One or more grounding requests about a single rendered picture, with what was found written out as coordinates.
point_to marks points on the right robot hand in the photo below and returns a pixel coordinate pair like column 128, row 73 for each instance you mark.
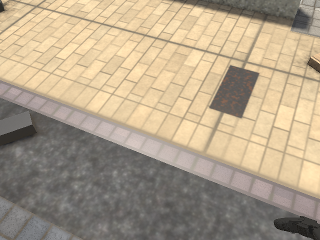
column 304, row 226

